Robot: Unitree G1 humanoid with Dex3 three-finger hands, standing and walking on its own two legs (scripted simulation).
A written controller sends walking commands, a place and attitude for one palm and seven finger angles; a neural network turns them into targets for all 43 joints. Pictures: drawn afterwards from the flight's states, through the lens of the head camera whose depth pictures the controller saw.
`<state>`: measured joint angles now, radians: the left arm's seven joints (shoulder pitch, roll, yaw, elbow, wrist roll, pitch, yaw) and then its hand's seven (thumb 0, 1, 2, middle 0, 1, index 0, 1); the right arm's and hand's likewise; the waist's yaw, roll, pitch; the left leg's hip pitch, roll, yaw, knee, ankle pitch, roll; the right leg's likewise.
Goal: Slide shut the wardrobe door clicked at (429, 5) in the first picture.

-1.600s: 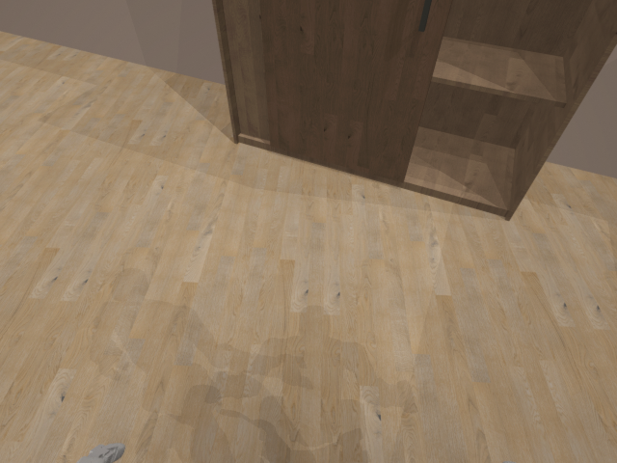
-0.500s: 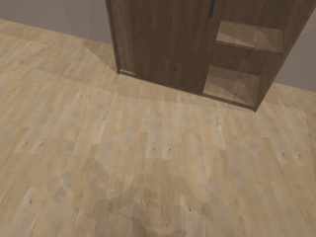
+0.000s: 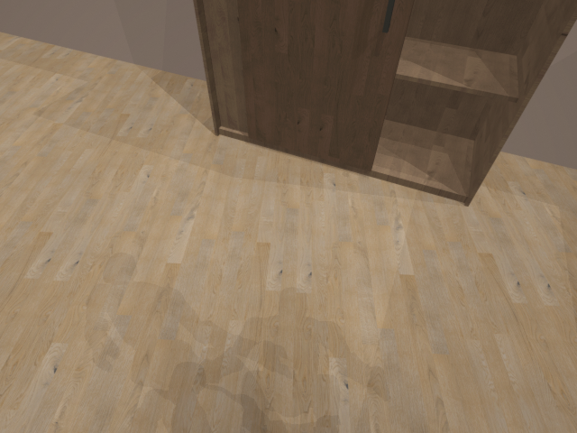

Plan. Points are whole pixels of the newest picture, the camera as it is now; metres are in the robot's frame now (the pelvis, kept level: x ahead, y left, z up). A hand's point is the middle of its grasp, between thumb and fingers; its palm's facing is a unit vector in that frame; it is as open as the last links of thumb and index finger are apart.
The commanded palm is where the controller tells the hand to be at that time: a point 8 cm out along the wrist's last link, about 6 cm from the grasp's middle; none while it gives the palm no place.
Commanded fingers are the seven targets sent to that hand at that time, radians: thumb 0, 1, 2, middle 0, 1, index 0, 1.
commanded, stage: look at it before walking up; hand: left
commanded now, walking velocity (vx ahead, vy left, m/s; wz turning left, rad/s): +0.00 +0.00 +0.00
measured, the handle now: out of the picture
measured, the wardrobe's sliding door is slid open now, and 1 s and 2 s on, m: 0.49 0.49 0.49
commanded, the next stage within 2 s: walk to a spot facing it in 1.04 s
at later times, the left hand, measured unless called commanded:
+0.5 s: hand out of the picture +0.08 +0.25 -0.16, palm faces -0.03 -0.94 -0.33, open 7.4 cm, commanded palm none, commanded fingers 0.00 0.90 0.90 -0.20 -0.30 -0.20 -0.30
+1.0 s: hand out of the picture +0.08 +0.25 -0.15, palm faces -0.03 -0.94 -0.34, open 7.4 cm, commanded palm none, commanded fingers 0.00 0.90 0.90 -0.20 -0.30 -0.20 -0.30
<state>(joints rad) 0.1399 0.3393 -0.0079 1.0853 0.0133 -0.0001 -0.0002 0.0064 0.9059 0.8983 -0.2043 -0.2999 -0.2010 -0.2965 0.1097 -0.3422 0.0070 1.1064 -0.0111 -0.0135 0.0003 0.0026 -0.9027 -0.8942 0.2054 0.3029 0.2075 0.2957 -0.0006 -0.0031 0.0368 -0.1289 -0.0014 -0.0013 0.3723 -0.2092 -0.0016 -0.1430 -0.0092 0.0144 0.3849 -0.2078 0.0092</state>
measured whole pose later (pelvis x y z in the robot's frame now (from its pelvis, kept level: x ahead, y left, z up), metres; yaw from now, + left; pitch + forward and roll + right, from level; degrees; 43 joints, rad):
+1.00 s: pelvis +0.01 +0.00 +0.00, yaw +0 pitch -2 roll +0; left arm 0.14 0.34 -0.01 1.09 0.01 0.00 0.00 0.01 0.91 0.90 -0.20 -0.30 -0.20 -0.30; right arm 0.11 -0.35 0.01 1.11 -0.01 -0.01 0.00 0.00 -0.90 -0.89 0.21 0.30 0.21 0.30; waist 0.00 0.00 0.04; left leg -0.10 0.00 -0.01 0.34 -0.20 -0.01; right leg -0.12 -0.01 0.01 0.36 -0.21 0.01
